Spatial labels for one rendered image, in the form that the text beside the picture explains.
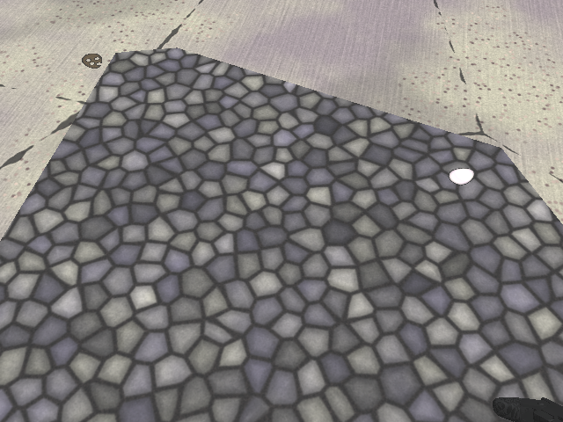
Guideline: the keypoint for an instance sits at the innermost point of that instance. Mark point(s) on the right robot hand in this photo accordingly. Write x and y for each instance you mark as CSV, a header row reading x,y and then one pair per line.
x,y
528,410

